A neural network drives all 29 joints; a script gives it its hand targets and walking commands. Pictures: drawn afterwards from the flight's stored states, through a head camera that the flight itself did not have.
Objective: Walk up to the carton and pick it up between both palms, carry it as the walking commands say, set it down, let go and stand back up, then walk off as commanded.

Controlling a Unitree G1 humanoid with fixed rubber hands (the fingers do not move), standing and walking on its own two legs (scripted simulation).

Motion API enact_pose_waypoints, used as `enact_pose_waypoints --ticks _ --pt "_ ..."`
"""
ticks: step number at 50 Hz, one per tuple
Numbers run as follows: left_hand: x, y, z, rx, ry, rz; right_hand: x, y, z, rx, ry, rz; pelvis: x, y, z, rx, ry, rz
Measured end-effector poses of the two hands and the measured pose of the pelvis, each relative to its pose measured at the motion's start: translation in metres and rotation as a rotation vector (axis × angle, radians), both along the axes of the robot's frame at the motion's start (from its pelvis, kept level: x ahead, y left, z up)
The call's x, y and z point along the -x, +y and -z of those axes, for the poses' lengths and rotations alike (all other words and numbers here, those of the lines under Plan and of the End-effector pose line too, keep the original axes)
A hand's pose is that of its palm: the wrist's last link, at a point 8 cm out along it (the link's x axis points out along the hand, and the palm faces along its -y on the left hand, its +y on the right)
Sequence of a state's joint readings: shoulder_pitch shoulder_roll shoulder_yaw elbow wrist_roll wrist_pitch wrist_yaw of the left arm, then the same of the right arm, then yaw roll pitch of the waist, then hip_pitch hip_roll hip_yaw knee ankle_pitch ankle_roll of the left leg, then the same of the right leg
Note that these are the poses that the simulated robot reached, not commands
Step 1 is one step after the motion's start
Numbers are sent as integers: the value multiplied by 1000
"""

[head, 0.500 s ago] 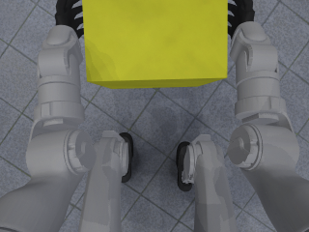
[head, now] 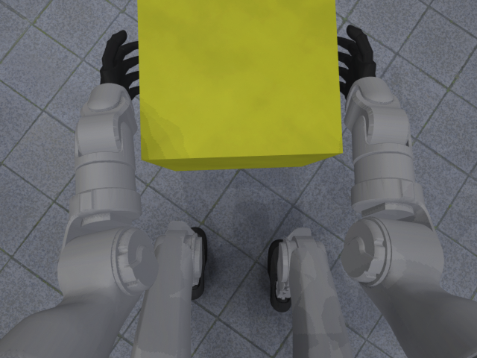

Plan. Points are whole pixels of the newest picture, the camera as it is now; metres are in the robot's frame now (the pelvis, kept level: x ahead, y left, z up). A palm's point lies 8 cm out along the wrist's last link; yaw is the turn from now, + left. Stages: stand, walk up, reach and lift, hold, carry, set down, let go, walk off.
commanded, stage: reach and lift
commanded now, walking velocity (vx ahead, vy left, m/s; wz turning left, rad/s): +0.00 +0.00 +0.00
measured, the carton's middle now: (237, 80) +0.55 +0.03 -0.14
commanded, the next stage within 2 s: none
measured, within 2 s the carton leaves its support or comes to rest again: neither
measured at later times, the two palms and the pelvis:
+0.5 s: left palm (93, 82) +0.47 +0.20 +0.00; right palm (387, 73) +0.50 -0.15 +0.01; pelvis +0.01 +0.00 +0.06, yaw +0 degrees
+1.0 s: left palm (54, 73) +0.45 +0.20 +0.08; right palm (432, 62) +0.48 -0.15 +0.08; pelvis +0.03 +0.00 +0.12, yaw +0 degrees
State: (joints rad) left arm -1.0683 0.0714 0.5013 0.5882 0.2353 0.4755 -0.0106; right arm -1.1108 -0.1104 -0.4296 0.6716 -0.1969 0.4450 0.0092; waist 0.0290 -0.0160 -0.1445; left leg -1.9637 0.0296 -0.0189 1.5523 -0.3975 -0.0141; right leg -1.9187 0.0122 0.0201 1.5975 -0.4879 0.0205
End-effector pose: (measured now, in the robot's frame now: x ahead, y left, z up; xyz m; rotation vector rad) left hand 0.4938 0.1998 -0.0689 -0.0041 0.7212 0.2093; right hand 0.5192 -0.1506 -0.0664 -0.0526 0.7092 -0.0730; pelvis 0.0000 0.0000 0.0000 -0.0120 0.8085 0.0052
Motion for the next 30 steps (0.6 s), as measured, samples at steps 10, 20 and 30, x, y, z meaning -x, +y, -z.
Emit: enact_pose_waypoints --ticks 10,20,30 --pt "8 -1 -30 2 0 -1 8 -1 -30 -2 0 4 -5 0 -24 -1 -21 1" --pt "16 -2 -59 3 1 -2 16 -1 -61 -3 0 7 -10 0 -49 -2 -49 2" --pt "25 -3 -88 3 4 -2 25 -2 -90 -5 3 10 -14 0 -74 -4 -84 1"
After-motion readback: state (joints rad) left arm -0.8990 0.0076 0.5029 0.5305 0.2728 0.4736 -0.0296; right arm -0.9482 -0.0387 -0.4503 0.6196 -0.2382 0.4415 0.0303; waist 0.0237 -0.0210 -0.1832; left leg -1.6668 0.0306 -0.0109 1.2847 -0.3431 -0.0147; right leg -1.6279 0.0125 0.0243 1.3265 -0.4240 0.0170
